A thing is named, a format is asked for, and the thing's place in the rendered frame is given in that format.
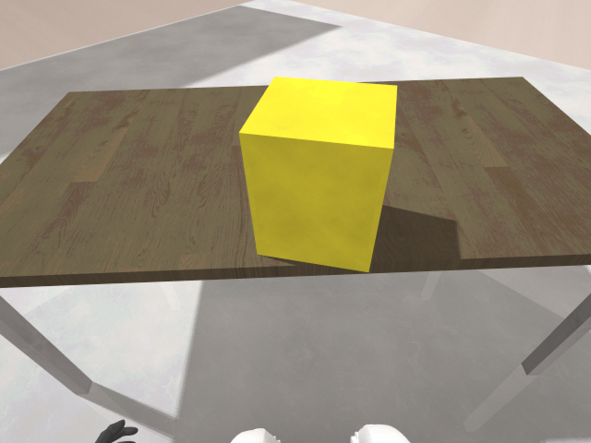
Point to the carton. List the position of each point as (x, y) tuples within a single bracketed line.
[(317, 155)]

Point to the table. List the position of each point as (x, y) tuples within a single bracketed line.
[(123, 186)]

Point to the right robot thigh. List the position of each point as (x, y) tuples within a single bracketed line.
[(379, 434)]

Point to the left robot hand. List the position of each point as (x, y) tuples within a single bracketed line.
[(115, 431)]

